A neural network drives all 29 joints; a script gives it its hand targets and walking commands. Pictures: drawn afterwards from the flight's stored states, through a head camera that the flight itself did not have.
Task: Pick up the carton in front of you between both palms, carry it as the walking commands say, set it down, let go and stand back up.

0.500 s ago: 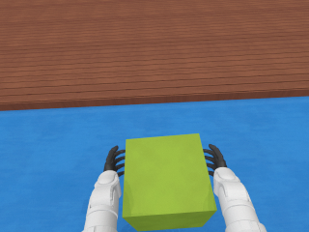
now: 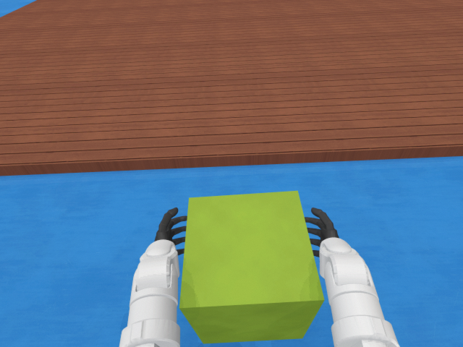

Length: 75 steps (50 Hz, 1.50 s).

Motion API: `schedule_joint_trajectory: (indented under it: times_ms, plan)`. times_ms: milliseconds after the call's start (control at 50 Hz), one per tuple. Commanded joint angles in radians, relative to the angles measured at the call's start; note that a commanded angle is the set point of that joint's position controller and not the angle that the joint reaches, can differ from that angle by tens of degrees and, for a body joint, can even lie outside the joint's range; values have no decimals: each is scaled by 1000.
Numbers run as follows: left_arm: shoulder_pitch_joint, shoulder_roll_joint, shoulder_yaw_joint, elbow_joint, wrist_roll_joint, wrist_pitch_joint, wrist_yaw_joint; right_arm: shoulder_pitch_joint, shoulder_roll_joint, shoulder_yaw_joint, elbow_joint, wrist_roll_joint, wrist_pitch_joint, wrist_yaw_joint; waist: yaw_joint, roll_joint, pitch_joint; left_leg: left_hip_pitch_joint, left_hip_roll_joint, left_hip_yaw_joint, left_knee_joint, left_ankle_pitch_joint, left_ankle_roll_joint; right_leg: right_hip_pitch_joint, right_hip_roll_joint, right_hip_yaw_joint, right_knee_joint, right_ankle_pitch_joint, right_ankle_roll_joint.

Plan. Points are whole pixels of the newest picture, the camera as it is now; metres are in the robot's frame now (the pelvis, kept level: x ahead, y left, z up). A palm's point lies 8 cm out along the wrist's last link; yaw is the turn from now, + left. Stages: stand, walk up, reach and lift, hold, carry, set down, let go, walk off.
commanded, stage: reach and lift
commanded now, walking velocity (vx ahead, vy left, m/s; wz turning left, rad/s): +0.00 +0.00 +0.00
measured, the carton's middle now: (248, 271) +0.30 +0.00 -0.05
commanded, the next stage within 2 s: hold in 0.62 s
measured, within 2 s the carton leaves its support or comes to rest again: neither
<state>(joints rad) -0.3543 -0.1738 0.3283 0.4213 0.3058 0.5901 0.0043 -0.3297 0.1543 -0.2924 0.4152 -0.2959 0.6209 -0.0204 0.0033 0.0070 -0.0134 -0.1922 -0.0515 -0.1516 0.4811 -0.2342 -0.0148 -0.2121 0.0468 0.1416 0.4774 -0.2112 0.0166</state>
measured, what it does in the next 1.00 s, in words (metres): stands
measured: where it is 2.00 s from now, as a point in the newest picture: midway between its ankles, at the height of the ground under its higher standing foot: outside the picture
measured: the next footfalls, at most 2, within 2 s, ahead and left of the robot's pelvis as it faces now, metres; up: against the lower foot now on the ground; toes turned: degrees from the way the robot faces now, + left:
right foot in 1.74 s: +0.17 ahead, -0.09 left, +0.00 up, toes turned -7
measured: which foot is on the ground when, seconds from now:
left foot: down 0.00-1.00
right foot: down 0.00-1.00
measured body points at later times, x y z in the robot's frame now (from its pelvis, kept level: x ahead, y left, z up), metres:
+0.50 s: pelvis +0.02 +0.00 +0.01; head -0.02 +0.00 +0.46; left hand +0.32 +0.15 +0.04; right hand +0.32 -0.15 +0.03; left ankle +0.02 +0.13 -0.74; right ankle +0.03 -0.13 -0.74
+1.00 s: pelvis +0.01 +0.00 +0.01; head -0.04 +0.00 +0.45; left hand +0.31 +0.15 +0.05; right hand +0.31 -0.15 +0.04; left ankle +0.02 +0.13 -0.74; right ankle +0.03 -0.13 -0.74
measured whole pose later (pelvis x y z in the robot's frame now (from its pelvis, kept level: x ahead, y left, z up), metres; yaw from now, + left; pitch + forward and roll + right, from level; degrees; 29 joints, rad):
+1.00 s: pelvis +0.01 +0.00 +0.01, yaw +0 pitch -7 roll +0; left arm -0.31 -0.16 0.26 0.29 0.29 0.74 -0.01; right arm -0.28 0.16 -0.23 0.28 -0.29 0.78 -0.02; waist 0.00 0.01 -0.01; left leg -0.06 -0.04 -0.15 0.38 -0.21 -0.01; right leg -0.07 0.04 0.13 0.37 -0.18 0.01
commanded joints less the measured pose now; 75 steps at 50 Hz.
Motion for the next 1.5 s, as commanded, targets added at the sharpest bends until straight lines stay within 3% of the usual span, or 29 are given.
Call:
schedule_joint_trajectory:
  times_ms: [0,340,580,680,840,1100,1320,1340,1380,1400,1440,1480]
  plan:
    - [-509,-989,-564,67,-236,-4,-274,-622,991,568,-30,260,-44,274,3,-9,-273,26,-34,83,-101,51,8,124,37,-79,-85,32,-3]
    - [-370,-960,-608,-47,-264,40,-265,-485,962,613,-154,287,1,260,2,-9,-281,114,-44,76,-129,254,-4,202,48,-69,-121,234,7]
    - [-341,-959,-627,-95,-276,71,-260,-471,944,633,-208,304,28,261,2,-1,-257,137,-42,70,-143,275,-7,210,51,-69,-134,239,3]
    - [-342,-969,-693,-182,-317,100,-252,-482,950,701,-300,344,55,259,0,-1,-307,179,-41,63,-149,340,-10,246,54,-67,-141,295,5]
    - [-366,-928,-614,-119,-275,144,-260,-494,912,616,-224,301,102,264,2,1,-154,118,-36,79,-181,132,-3,197,45,-76,-172,94,-4]
    - [-457,-951,-610,-87,-275,129,-272,-588,948,621,-201,304,90,271,2,-7,-208,107,-35,83,-164,96,4,202,39,-80,-154,67,-2]
    - [-421,-944,-611,-106,-276,132,-270,-550,944,620,-217,305,93,268,1,-5,-227,132,-39,82,-164,173,0,225,43,-74,-156,146,2]
    - [-420,-933,-621,-124,-282,137,-269,-559,934,627,-242,314,96,265,-3,-48,-205,7,123,54,-78,34,10,114,-131,-40,-88,19,-13]
    - [-407,-928,-639,-157,-293,141,-259,-570,937,649,-275,330,99,261,4,-69,-214,-52,80,50,-59,-320,22,18,-145,43,-165,-427,-39]
    - [-417,-930,-661,-196,-306,146,-252,-581,940,676,-307,348,103,257,5,-81,-197,-102,70,63,-25,-402,20,-8,-164,80,-192,-553,-54]
    - [-416,-925,-713,-268,-338,167,-234,-591,941,731,-367,390,125,249,7,-143,-220,-130,38,154,99,-236,3,1,-221,136,-221,-522,-92]
    - [-401,-912,-777,-345,-377,207,-213,-586,930,791,-428,438,164,238,8,-150,-270,-110,25,205,34,-166,8,15,-233,107,-188,-453,-109]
